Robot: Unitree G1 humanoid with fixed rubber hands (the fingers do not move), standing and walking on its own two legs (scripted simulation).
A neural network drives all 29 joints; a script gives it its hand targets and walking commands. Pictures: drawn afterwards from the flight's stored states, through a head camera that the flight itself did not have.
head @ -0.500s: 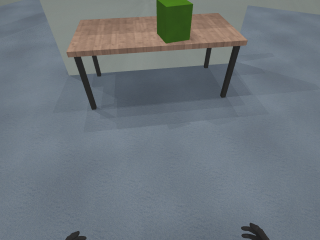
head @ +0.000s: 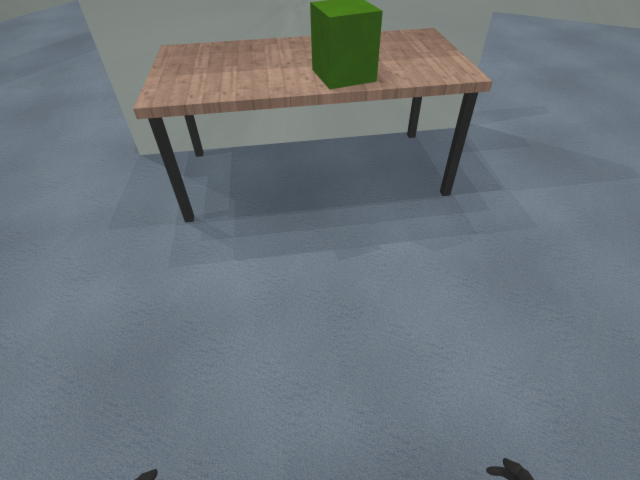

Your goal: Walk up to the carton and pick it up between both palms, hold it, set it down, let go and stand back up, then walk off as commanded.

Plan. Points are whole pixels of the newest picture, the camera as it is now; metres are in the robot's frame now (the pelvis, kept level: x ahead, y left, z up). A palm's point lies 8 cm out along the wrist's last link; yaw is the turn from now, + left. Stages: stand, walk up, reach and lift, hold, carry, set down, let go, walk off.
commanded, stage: stand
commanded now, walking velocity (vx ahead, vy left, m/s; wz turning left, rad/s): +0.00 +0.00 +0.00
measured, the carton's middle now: (344, 42) +1.66 -0.05 -0.05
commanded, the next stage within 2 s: none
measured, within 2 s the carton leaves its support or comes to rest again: neither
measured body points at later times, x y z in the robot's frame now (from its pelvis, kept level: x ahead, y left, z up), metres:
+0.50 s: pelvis -0.01 +0.00 +0.00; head -0.01 -0.01 +0.45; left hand +0.11 +0.27 -0.11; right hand +0.13 -0.25 -0.11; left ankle +0.03 +0.14 -0.72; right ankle +0.03 -0.10 -0.72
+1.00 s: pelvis +0.00 +0.00 +0.01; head -0.01 -0.01 +0.46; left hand +0.10 +0.27 -0.11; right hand +0.12 -0.25 -0.11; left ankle +0.03 +0.14 -0.72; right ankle +0.03 -0.10 -0.72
